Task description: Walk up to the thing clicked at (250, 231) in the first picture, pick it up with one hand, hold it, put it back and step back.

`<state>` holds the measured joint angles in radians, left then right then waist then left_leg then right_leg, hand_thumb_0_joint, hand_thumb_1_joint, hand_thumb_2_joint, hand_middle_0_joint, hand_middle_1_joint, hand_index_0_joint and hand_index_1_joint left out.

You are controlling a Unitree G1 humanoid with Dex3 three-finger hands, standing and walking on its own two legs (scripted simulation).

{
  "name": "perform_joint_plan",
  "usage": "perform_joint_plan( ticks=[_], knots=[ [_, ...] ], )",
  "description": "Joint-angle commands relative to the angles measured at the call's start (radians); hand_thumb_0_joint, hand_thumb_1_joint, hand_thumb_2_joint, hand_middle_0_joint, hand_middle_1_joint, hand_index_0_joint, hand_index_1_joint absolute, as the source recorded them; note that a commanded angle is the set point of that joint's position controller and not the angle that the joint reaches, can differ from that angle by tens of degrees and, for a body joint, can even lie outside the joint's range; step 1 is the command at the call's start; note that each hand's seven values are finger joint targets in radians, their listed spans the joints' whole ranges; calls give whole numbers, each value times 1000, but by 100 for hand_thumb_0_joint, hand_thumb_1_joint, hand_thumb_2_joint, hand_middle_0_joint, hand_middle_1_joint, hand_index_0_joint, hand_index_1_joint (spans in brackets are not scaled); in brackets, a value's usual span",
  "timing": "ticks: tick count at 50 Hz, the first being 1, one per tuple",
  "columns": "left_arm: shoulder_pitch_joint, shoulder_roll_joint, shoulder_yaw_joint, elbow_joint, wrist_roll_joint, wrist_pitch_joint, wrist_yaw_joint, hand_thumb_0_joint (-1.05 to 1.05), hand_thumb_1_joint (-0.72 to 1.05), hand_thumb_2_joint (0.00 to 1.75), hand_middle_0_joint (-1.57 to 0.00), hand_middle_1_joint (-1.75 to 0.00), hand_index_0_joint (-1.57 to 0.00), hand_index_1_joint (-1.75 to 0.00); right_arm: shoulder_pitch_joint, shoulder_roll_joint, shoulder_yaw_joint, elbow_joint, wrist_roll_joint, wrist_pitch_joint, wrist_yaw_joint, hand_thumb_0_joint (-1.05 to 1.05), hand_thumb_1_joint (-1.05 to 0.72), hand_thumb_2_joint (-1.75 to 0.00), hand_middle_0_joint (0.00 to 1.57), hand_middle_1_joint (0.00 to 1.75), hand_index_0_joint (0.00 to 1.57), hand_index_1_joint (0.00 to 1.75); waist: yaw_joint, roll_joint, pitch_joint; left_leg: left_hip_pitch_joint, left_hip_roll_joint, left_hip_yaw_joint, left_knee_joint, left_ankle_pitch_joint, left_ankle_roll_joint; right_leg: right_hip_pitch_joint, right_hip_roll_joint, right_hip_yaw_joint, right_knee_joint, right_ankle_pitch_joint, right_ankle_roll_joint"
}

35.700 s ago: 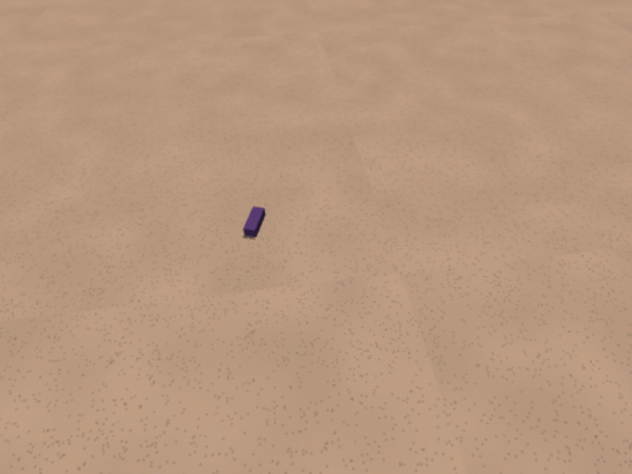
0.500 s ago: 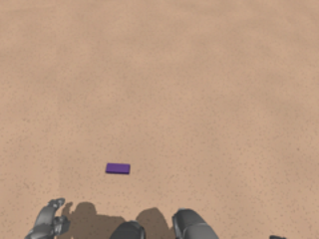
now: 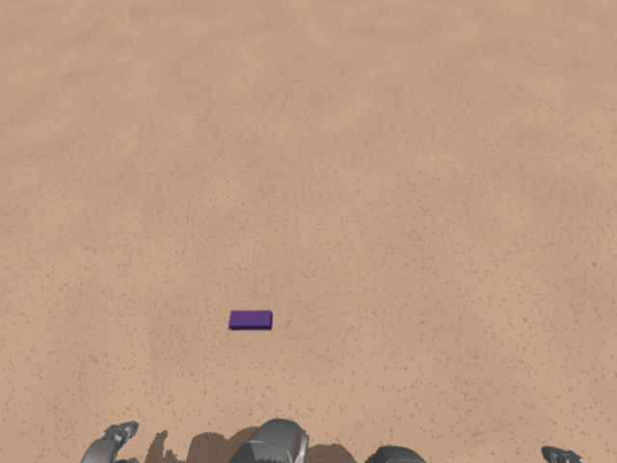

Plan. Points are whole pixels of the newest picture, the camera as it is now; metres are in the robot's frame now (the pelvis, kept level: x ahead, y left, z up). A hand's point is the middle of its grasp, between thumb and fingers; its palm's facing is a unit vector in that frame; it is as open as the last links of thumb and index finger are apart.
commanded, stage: step back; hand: left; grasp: from above
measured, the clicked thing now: (251, 320) +0.56 +0.28 -0.74
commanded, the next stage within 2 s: none
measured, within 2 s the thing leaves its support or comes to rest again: neither
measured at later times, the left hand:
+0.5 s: hand out of the picture -0.06 +0.27 -0.16, palm faces -0.03 -0.92 -0.40, open 7.4 cm
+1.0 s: hand out of the picture -0.21 +0.25 -0.15, palm faces +0.05 -0.92 -0.39, open 7.3 cm
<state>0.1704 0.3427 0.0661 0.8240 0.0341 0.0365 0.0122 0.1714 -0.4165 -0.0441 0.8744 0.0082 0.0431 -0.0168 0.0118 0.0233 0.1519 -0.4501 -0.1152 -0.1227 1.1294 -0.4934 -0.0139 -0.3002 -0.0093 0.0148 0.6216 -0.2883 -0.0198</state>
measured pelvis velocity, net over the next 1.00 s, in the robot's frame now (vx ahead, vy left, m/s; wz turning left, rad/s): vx -0.33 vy -0.02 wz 0.05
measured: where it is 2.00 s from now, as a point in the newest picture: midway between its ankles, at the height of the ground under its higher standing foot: outside the picture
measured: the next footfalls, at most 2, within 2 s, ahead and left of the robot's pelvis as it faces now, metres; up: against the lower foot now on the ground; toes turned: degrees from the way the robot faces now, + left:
left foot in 0.14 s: -0.02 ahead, +0.13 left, +0.00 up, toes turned +1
right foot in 0.52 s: -0.16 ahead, -0.15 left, +0.00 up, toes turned +1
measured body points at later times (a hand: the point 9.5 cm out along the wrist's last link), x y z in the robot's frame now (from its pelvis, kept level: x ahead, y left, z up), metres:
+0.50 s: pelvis -0.16 -0.01 -0.01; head -0.09 +0.00 +0.43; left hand -0.06 +0.31 -0.13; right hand -0.02 -0.32 -0.11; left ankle -0.06 +0.12 -0.73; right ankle -0.20 -0.15 -0.71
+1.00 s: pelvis -0.33 -0.02 +0.00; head -0.28 -0.01 +0.44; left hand -0.21 +0.30 -0.12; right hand -0.24 -0.33 -0.12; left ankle -0.30 +0.09 -0.73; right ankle -0.31 -0.16 -0.66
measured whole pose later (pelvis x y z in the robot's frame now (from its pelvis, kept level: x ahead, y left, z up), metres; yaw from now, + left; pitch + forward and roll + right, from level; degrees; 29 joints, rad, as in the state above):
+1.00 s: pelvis -0.33 -0.02 +0.00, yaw +3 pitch -3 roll -1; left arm 0.11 0.40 0.07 0.81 0.01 0.07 0.03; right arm 0.19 -0.36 -0.03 0.88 -0.03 0.04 0.00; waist -0.01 -0.03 0.18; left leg -0.31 -0.01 -0.02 0.65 -0.29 0.02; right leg -0.51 0.10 0.13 1.16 -0.52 -0.02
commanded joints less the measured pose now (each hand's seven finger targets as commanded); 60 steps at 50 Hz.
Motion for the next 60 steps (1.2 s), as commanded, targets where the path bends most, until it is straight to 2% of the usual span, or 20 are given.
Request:
perform_joint_plan(
  ticks=[1, 6, 7, 8, 9, 12, 19, 25, 26, 28, 32, 37, 42, 43, 44, 45, 49, 55, 59, 60],
  knots=[
    [-6, 260, 77, -112, 7, -24, 25, 0, 90, 90, -20, -30, -20, -30, 5, -152, -41, -91, -10, -26, -14, 0, -90, -90, 20, 30, 20, 30, 38, -195, -173, -36, 53, 31, -219, -42, -9, 243, -243, 219, -131, 481, -204],
    [-35, 260, 60, -137, -19, 4, 11, 0, 90, 90, -20, -30, -20, -30, 126, -157, -65, -51, -34, -45, -6, 0, -90, -90, 20, 30, 20, 30, -25, -145, -224, 261, 104, 97, -719, 326, 37, 84, -173, 154, 20, 337, -101],
    [-11, 222, 52, -145, -24, 6, 7, 0, 90, 90, -20, -30, -20, -30, 107, -227, -83, -65, -51, -49, -6, 0, -90, -90, 20, 30, 20, 30, -15, 23, -228, 328, 274, -155, -742, 406, 95, -75, -76, 109, 124, 122, -44],
    [-74, 227, 59, -157, -30, 3, 15, 0, 90, 90, -20, -30, -20, -30, 42, -344, -101, -88, -41, -44, 6, 0, -90, -90, 20, 30, 20, 30, -41, 235, -187, 210, 469, -381, -799, 526, 250, -147, 98, 12, 300, -280, 0],
    [-123, 248, 75, -147, -11, 2, 25, 0, 90, 90, -20, -30, -20, -30, 34, -345, -103, -93, -47, -50, 2, 0, -90, -90, 20, 30, 20, 30, -81, 195, -163, 122, 528, -479, -811, 548, 336, -133, 101, 153, 502, -382, 4],
    [-7, 225, 71, -91, -34, 7, 23, 0, 90, 90, -20, -30, -20, -30, -72, -233, -66, -106, -48, -51, -13, 0, -90, -90, 20, 30, 20, 30, 17, 89, -140, 194, 380, -167, -715, 676, 239, -206, 117, 199, 668, -244, -12],
    [-1, 221, 71, -100, -19, -4, 10, 0, 90, 90, -20, -30, -20, -30, 16, -212, -74, -118, -39, -47, -22, 0, -90, -90, 20, 30, 20, 30, -54, 121, -194, 403, 384, -123, -630, 745, 287, -207, 65, 124, 429, -256, 57],
    [173, 212, 76, 0, -13, -17, -2, 0, 90, 90, -20, -30, -20, -30, -66, -246, -77, -143, -23, -13, -13, 0, -90, -90, 20, 30, 20, 30, 16, 162, -262, 180, 307, -48, -541, 492, 171, 161, 37, -33, -173, 29, 2],
    [175, 244, 84, -2, 3, -22, -2, 0, 90, 90, -20, -30, -20, -30, -56, -210, -66, -145, -18, -8, -10, 0, -90, -90, 20, 30, 20, 30, 16, 92, -224, 38, 260, -32, -482, 333, 114, 204, -9, 65, -192, 27, -18],
    [79, 451, 127, -69, 10, -20, -1, 0, 90, 90, -20, -30, -20, -30, -120, -167, -68, -178, -12, -8, -29, 0, -90, -90, 20, 30, 20, 30, 75, -335, -126, -96, 22, -12, -44, -144, 11, -90, -424, 601, -340, 29, -284],
    [-107, 291, 88, -112, 8, -30, 15, 0, 90, 90, -20, -30, -20, -30, 17, -171, -60, -94, -4, -17, -24, 0, -90, -90, 20, 30, 20, 30, -44, -174, -95, -47, -7, -45, 109, 19, 7, -65, -219, 220, -185, 291, -175],
    [2, 279, 81, -113, 13, -20, 32, 0, 90, 90, -20, -30, -20, -30, -15, -149, -50, -114, -22, -24, -16, 0, -90, -90, 20, 30, 20, 30, 38, -202, -142, -39, 58, 41, -203, -41, -4, 156, -243, 215, -127, 416, -189],
    [-41, 267, 60, -130, -14, 5, 22, 0, 90, 90, -20, -30, -20, -30, 122, -153, -68, -56, -37, -33, -9, 0, -90, -90, 20, 30, 20, 30, -20, -159, -222, 234, 87, 118, -705, 279, 37, 83, -191, 165, 30, 328, -102],
    [-5, 224, 48, -134, -16, 9, 18, 0, 90, 90, -20, -30, -20, -30, 102, -206, -82, -67, -52, -37, -11, 0, -90, -90, 20, 30, 20, 30, -2, -37, -231, 326, 240, -101, -757, 342, 88, -72, -126, 137, 125, 164, -57],
    [-53, 219, 48, -148, -28, 5, 23, 0, 90, 90, -20, -30, -20, -30, 36, -338, -101, -93, -42, -32, 2, 0, -90, -90, 20, 30, 20, 30, -14, 221, -209, 233, 454, -366, -780, 501, 243, -165, 68, -13, 304, -247, -1],
    [-102, 257, 74, -130, -13, 8, 34, 0, 90, 90, -20, -30, -20, -30, 23, -349, -107, -101, -46, -37, 2, 0, -90, -90, 20, 30, 20, 30, -60, 203, -184, 107, 534, -475, -811, 514, 341, -119, 72, 118, 523, -377, 5],
    [36, 250, 71, -56, -30, 18, 25, 0, 90, 90, -20, -30, -20, -30, -100, -230, -68, -115, -49, -38, -17, 0, -90, -90, 20, 30, 20, 30, 44, 84, -130, 119, 376, -137, -718, 564, 246, -157, 101, 173, 693, -219, -3],
    [13, 221, 57, -53, -16, -6, 10, 0, 90, 90, -20, -30, -20, -30, -2, -220, -72, -104, -48, -21, -9, 0, -90, -90, 20, 30, 20, 30, -38, 168, -201, 361, 373, -129, -673, 538, 267, -127, 46, 57, 269, -246, 49],
    [157, 211, 57, 51, -10, -29, 5, 0, 90, 90, -20, -30, -20, -30, -64, -239, -71, -101, -31, 5, 1, 0, -90, -90, 20, 30, 20, 30, 22, 174, -271, 233, 306, -36, -583, 385, 172, 150, 49, -56, -219, -29, -2],
    [144, 249, 70, 55, 9, -35, 8, 0, 90, 90, -20, -30, -20, -30, -45, -191, -57, -101, -29, 6, 4, 0, -90, -90, 20, 30, 20, 30, 11, 89, -240, 71, 250, -10, -506, 270, 122, 230, -3, 58, -237, -33, -26]
  ],
)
